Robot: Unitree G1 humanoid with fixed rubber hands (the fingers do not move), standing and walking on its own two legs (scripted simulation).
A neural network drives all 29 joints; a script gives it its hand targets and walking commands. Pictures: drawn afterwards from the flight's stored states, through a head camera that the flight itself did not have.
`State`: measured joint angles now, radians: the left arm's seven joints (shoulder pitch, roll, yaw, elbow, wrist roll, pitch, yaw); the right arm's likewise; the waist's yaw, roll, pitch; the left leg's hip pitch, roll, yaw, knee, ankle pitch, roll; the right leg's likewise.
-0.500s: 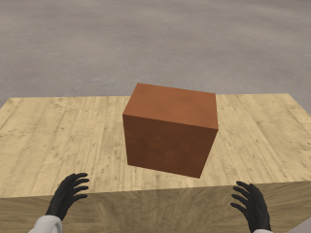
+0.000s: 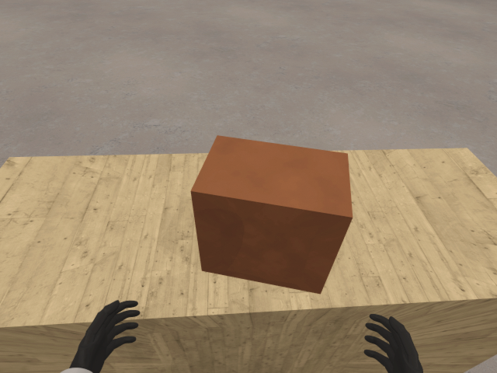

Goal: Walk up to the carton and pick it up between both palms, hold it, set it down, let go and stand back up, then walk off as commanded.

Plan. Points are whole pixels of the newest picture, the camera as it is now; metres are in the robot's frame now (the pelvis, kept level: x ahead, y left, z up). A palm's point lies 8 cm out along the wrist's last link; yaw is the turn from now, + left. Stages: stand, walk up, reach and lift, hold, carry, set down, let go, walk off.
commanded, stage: set down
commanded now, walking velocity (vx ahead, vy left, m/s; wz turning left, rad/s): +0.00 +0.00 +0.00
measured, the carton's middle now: (269, 216) +0.44 +0.01 +0.01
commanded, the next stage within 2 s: let go in 0.84 s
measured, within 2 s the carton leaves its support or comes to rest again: neither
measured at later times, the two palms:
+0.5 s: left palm (110, 367) +0.15 +0.23 -0.05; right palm out of the picture +0.16 -0.21 -0.05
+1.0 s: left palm (122, 372) +0.15 +0.22 -0.07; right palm out of the picture +0.15 -0.22 -0.07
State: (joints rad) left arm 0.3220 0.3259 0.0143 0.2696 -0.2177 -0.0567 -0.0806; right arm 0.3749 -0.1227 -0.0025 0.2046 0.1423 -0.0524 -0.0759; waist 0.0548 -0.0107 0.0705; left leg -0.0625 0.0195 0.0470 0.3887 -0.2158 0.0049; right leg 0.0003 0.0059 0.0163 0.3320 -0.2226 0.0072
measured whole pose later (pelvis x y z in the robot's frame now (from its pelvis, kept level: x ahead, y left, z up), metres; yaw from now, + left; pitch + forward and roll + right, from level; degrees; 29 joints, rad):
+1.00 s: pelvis -0.01 -0.01 +0.00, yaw +0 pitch -6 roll +0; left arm 0.19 0.22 0.01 0.49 -0.05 0.11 -0.02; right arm 0.20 -0.14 -0.01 0.61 0.01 -0.13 -0.02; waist 0.03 -0.01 0.09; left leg -0.07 0.03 0.05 0.38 -0.20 -0.01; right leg -0.04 0.01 0.02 0.39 -0.24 -0.01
